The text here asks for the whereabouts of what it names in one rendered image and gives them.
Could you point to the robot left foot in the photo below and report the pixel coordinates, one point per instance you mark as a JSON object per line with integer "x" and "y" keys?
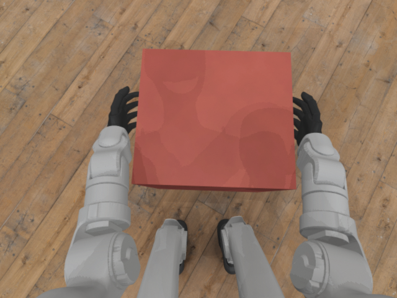
{"x": 183, "y": 224}

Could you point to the carton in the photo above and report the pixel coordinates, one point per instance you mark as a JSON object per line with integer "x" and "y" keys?
{"x": 214, "y": 120}

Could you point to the robot right forearm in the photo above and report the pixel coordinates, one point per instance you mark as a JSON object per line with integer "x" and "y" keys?
{"x": 326, "y": 216}

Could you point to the left robot hand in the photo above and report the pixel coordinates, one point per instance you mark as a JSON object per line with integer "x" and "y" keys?
{"x": 118, "y": 111}

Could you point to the left robot upper arm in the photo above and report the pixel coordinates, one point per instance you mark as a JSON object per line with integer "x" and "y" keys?
{"x": 102, "y": 266}

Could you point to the robot right thigh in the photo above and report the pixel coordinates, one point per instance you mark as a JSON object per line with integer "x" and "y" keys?
{"x": 255, "y": 278}

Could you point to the right robot upper arm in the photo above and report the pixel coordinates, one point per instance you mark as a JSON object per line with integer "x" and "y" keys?
{"x": 322, "y": 270}

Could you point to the right robot hand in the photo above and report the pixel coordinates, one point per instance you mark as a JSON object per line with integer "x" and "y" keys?
{"x": 309, "y": 116}

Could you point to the robot left forearm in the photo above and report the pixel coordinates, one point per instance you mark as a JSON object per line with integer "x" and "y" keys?
{"x": 106, "y": 207}

